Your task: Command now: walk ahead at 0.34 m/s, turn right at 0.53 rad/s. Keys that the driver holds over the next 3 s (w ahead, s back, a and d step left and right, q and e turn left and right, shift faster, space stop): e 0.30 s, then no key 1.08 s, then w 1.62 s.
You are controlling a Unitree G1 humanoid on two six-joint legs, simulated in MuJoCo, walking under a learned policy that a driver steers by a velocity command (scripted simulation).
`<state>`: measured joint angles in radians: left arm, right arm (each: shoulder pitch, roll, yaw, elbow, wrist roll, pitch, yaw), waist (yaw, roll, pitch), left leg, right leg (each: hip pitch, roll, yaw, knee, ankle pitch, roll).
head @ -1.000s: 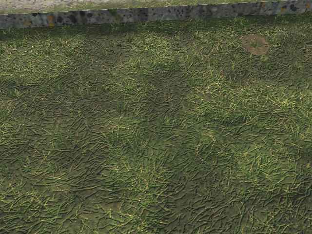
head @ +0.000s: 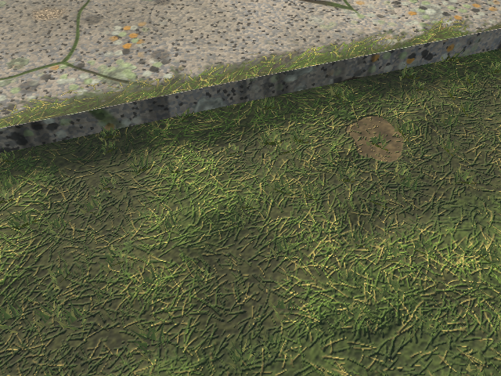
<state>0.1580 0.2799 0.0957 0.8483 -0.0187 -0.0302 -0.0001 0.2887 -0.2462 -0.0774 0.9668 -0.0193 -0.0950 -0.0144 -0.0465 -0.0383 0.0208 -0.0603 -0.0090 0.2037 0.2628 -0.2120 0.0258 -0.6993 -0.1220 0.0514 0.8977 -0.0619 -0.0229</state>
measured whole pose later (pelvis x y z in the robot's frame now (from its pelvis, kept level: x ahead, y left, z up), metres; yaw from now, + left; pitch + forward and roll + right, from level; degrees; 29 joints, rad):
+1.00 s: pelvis +0.21 -0.02 -0.01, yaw -16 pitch +0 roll +0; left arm 0.18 0.24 0.05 0.80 0.01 0.01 0.01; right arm 0.17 -0.24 -0.04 0.88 -0.01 -0.03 -0.02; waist -0.01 0.00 0.03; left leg -0.23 0.01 -0.01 0.55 -0.32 -0.01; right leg -0.29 0.06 0.09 0.56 -0.26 -0.02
